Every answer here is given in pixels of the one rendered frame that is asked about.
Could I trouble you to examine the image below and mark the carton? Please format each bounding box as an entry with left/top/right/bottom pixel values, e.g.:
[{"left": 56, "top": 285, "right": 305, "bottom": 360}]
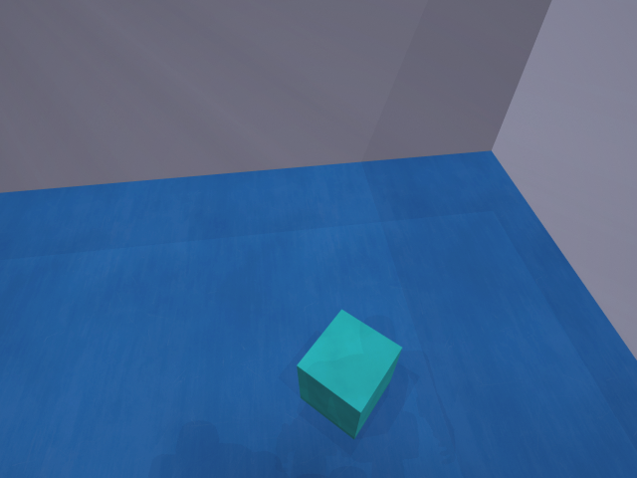
[{"left": 297, "top": 310, "right": 402, "bottom": 439}]

